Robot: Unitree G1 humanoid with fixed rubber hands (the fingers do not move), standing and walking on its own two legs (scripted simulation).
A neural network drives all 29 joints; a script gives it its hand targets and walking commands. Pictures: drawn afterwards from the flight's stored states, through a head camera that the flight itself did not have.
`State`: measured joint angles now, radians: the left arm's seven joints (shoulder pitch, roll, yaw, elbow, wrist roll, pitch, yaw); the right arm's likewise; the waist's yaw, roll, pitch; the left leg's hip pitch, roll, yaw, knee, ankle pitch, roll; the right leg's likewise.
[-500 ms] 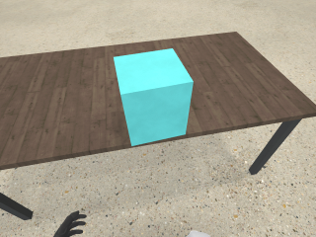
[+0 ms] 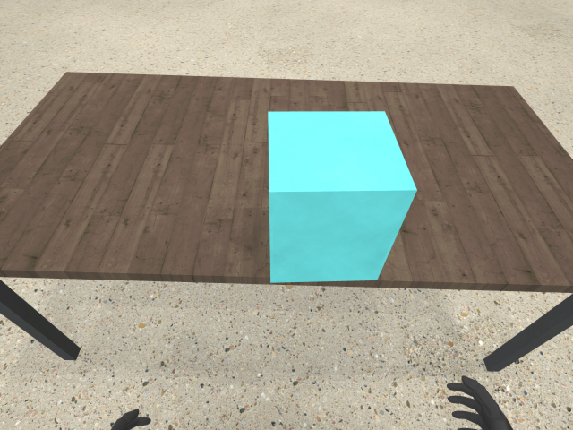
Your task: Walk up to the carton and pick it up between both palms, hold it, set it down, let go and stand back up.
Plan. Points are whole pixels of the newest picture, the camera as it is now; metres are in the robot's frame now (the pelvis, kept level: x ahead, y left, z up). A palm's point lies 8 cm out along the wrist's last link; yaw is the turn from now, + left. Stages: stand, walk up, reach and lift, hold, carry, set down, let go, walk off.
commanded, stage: walk up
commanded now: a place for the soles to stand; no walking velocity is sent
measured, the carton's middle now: (325, 200) +0.51 -0.05 +0.00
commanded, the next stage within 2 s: none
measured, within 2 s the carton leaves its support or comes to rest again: neither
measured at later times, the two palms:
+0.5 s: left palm out of the picture +0.11 +0.29 -0.08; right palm out of the picture +0.14 -0.25 -0.07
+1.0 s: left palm out of the picture +0.08 +0.22 -0.07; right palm out of the picture +0.16 -0.33 -0.10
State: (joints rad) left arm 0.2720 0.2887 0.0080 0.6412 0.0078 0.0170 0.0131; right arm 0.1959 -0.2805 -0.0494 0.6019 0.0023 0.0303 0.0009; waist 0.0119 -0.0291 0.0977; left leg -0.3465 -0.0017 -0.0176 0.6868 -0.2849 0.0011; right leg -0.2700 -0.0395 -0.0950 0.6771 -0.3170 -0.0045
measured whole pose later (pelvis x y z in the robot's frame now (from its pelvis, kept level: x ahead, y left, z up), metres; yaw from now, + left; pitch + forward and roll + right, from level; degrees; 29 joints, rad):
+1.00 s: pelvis +0.07 -0.07 +0.01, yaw +5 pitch -3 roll +1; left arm 0.47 0.28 0.05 0.65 0.03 -0.02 0.01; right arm 0.41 -0.31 -0.06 0.66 -0.06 0.04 0.02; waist 0.03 0.05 0.01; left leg -0.49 0.01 -0.03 1.07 -0.43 -0.03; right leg -0.24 -0.01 -0.08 0.61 -0.32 -0.04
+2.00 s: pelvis +0.17 -0.03 +0.01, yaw -6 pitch -1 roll +1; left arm 0.31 0.30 0.03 0.57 0.00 0.00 0.02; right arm 0.19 -0.33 -0.01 0.67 -0.01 0.05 0.03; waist -0.01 0.00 0.06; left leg -0.29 0.07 0.19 0.61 -0.30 0.02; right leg -0.24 0.01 0.13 0.64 -0.38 0.03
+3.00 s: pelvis +0.16 -0.02 +0.00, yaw -11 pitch -2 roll +1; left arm 0.38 0.30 0.02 0.55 0.01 0.00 0.02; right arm 0.26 -0.34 -0.01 0.67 -0.02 0.07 0.02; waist -0.01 0.00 0.04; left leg -0.31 0.09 0.27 0.68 -0.33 0.04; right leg -0.31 0.03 0.21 0.71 -0.38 0.06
